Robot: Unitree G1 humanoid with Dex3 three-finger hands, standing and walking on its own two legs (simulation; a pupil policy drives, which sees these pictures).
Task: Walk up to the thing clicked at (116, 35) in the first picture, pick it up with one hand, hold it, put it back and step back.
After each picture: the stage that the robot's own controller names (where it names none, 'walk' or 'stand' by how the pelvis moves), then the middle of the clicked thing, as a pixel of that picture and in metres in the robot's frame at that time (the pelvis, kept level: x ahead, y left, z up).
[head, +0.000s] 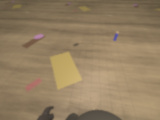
stand; (116, 36) +2.09 -0.63 -0.65
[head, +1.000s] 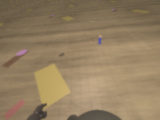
walk; (99, 40) +2.03 -0.06 -0.62
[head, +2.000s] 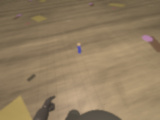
walk; (79, 48) +1.40 +0.31 -0.63
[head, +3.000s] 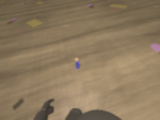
walk; (77, 63) +0.95 +0.31 -0.64
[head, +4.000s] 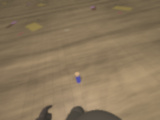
walk; (78, 77) +0.66 +0.27 -0.64
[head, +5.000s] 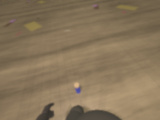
walk; (77, 88) +0.47 +0.23 -0.65
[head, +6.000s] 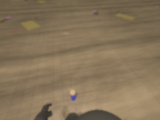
stand; (73, 95) +0.40 +0.20 -0.65
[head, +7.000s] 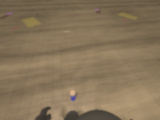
stand; (72, 95) +0.38 +0.20 -0.65
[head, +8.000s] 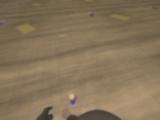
stand; (72, 99) +0.36 +0.21 -0.66
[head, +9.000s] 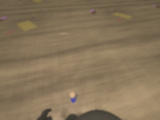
stand; (72, 97) +0.37 +0.20 -0.66
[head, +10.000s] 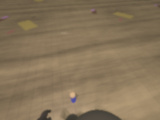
stand; (73, 97) +0.37 +0.20 -0.66
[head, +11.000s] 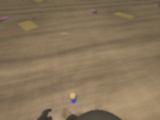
go down; (73, 98) +0.36 +0.20 -0.66
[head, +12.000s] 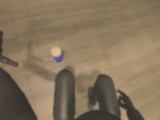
go down; (57, 55) +0.43 +0.27 -0.26
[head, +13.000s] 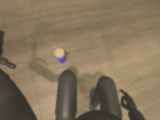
close in; (61, 56) +0.42 +0.27 -0.27
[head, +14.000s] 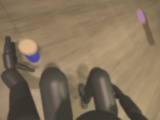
close in; (31, 53) +0.39 +0.32 -0.16
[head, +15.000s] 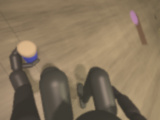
close; (30, 55) +0.38 +0.32 -0.15
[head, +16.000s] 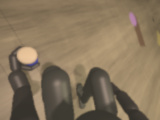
lift; (30, 58) +0.35 +0.31 -0.15
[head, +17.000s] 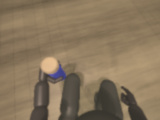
lift; (56, 71) +0.29 +0.24 +0.00
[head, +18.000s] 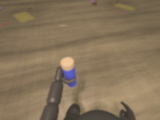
hold; (69, 74) +0.31 +0.15 +0.05
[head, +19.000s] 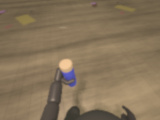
hold; (69, 74) +0.31 +0.16 +0.05
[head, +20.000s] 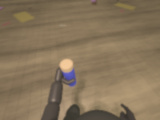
hold; (69, 74) +0.31 +0.16 +0.04
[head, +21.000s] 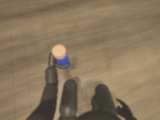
crouch; (63, 59) +0.41 +0.20 -0.04
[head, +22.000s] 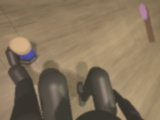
lower; (27, 52) +0.39 +0.32 -0.17
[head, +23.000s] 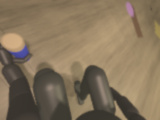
lower; (19, 51) +0.41 +0.33 -0.16
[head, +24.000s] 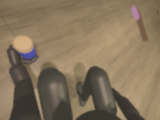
lower; (28, 52) +0.39 +0.32 -0.16
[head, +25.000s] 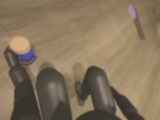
lower; (25, 53) +0.39 +0.32 -0.16
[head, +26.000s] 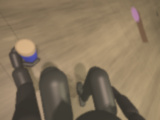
loosen; (29, 55) +0.38 +0.31 -0.15
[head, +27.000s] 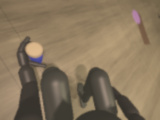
withdraw; (36, 55) +0.39 +0.29 -0.16
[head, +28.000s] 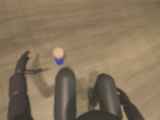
stand; (59, 57) +0.41 +0.27 -0.22
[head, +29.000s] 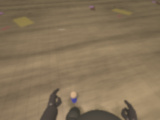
stand; (73, 97) +0.35 +0.16 -0.58
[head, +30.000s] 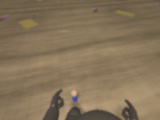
stand; (74, 96) +0.38 +0.18 -0.60
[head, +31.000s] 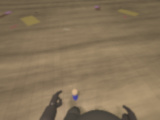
stand; (75, 95) +0.38 +0.17 -0.61
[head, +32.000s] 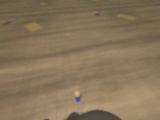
walk; (77, 96) +0.40 +0.16 -0.65
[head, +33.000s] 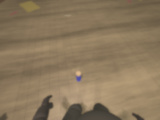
walk; (78, 76) +0.54 +0.15 -0.63
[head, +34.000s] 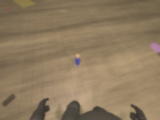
walk; (77, 60) +0.84 +0.21 -0.64
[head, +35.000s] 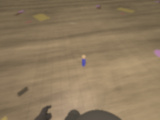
stand; (83, 61) +1.04 +0.16 -0.64
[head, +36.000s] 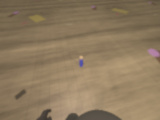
stand; (81, 61) +1.05 +0.18 -0.66
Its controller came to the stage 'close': yes
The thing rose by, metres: 0.67
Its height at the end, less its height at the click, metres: +0.00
